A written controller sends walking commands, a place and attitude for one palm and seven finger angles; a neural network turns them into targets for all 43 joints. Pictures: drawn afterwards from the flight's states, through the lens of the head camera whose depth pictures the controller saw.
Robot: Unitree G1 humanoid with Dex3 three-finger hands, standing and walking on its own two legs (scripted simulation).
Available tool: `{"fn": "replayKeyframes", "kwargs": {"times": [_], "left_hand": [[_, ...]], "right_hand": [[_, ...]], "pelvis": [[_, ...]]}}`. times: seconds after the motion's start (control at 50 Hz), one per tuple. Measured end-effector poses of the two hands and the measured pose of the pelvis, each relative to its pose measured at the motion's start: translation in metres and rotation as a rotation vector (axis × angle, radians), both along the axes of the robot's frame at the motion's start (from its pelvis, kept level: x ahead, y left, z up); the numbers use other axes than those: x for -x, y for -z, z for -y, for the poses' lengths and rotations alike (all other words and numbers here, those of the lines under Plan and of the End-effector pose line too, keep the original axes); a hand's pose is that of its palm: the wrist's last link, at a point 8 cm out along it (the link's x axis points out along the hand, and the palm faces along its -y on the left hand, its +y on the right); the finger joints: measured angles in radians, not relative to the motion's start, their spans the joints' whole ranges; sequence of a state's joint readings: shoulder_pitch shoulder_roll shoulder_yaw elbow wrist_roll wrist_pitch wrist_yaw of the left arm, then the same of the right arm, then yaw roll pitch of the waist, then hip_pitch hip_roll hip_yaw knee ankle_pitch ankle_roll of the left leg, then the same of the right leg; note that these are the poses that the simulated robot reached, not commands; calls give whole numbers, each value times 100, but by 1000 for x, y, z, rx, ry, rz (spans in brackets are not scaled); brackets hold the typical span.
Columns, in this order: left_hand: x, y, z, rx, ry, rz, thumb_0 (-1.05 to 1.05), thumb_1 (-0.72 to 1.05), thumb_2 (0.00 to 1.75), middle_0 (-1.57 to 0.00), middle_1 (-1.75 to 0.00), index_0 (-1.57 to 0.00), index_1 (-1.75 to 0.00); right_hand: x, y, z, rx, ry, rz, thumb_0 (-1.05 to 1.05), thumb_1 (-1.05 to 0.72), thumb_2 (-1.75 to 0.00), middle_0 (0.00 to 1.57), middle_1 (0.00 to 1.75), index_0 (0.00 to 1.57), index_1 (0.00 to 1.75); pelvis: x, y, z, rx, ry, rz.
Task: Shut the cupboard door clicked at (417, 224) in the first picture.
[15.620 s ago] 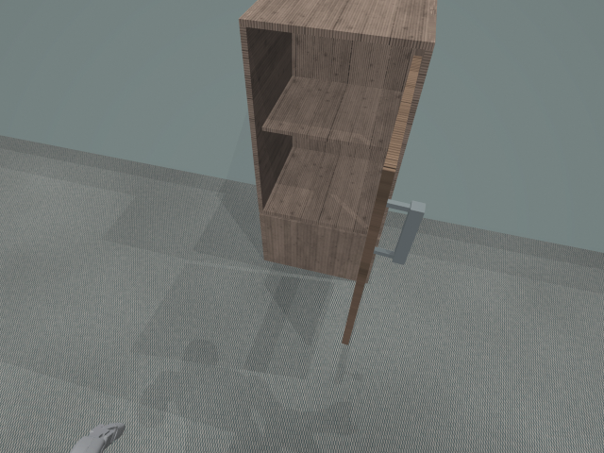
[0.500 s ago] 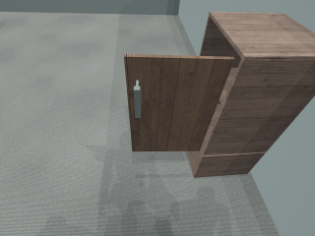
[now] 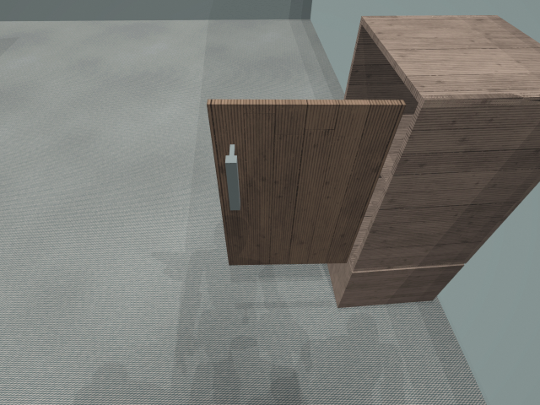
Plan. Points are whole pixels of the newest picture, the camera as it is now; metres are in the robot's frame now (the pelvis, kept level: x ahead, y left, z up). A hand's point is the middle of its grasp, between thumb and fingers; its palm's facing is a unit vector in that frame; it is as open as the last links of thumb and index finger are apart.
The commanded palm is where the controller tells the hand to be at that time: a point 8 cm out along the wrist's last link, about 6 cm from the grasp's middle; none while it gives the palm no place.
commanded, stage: look again from close up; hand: left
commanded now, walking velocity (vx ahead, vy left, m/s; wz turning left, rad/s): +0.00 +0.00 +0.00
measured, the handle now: (233, 178) +0.58 +0.12 -0.04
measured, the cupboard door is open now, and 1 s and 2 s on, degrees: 87 87 87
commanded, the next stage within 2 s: shuffle to correct the standing spot in 0.32 s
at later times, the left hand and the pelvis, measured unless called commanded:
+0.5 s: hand out of the picture +0.02 +0.15 -0.18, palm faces +0.02 -0.98 -0.17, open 7.3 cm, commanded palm none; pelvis +0.02 -0.02 +0.00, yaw +0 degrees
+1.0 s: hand out of the picture +0.02 +0.10 -0.20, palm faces +0.14 -0.99 -0.08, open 7.4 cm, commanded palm none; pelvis +0.11 -0.04 -0.02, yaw +4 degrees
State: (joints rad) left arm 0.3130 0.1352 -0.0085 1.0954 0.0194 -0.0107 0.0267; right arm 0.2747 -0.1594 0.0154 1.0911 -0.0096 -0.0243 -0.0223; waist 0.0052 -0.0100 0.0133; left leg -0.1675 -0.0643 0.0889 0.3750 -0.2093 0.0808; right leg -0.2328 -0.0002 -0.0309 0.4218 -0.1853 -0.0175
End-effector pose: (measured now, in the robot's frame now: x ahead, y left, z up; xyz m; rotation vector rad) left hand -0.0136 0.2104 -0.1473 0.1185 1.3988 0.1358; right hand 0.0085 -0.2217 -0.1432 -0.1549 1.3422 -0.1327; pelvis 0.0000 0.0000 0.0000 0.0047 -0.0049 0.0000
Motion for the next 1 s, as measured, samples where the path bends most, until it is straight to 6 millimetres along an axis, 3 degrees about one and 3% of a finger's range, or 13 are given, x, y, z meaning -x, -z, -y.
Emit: {"fn": "replayKeyframes", "kwargs": {"times": [0.2, 0.52, 0.7, 0.84, 1.0], "left_hand": [[-16, 1, 8, -1, 5, 3, 1, 92, 90, -20, -30, -19, -30], [-28, 0, 16, -7, 6, 6, 1, 92, 90, -20, -30, -19, -30], [-34, 6, 35, 18, -32, -13, 0, 91, 90, -20, -30, -19, -30], [-36, 14, 53, 34, -102, -44, 0, 91, 90, -20, -30, -19, -30], [-26, 26, 62, 94, -134, -159, 0, 90, 90, -20, -30, -19, -30]], "right_hand": [[-9, -1, 8, 5, -1, -19, 1, -92, -89, 20, 30, 20, 30], [-4, 3, 9, -21, 9, -68, 1, -91, -89, 20, 30, 20, 30], [-11, 7, 22, -21, 10, -118, 1, -91, -89, 20, 30, 20, 30], [-49, 7, 37, 11, -33, -129, 1, -91, -89, 20, 30, 20, 30], [-134, -1, 46, 84, -67, 15, 2, -93, -89, 20, 30, 20, 30]], "pelvis": [[-13, -1, 10, 1, -1, 7], [-25, 0, 21, -1, -4, 7], [-49, 5, 33, -12, -34, -12], [-74, 11, 45, 8, -71, -26], [-106, 17, 39, 16, -63, 2]]}}
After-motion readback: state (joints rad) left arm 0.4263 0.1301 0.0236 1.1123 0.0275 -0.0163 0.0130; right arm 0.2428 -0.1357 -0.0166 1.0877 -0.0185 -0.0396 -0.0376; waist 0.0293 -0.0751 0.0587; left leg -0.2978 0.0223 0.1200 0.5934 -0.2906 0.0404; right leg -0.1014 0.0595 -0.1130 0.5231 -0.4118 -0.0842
